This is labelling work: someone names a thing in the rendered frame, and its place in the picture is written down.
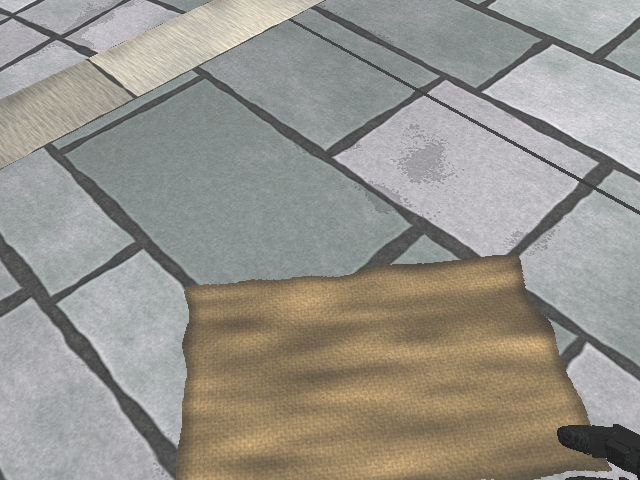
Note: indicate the right robot hand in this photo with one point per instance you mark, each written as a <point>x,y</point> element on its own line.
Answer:
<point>618,444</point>

